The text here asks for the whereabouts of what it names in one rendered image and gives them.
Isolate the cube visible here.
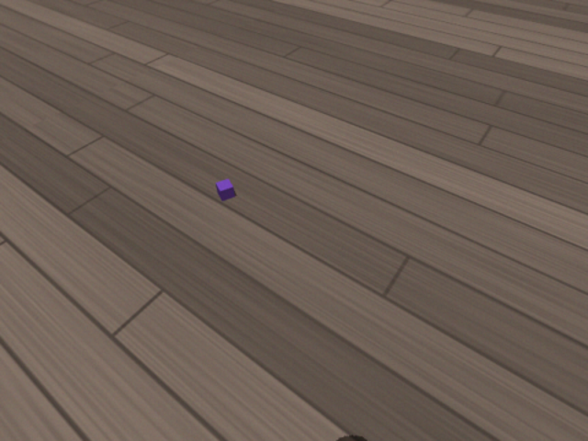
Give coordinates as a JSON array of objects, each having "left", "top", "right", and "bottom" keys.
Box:
[{"left": 216, "top": 178, "right": 235, "bottom": 201}]

